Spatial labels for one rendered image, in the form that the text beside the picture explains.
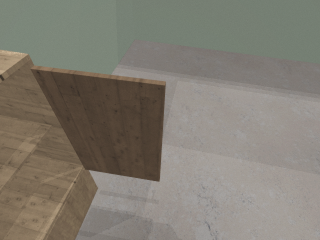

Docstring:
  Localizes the cupboard door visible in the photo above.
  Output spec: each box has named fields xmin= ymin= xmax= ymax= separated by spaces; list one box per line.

xmin=31 ymin=65 xmax=166 ymax=182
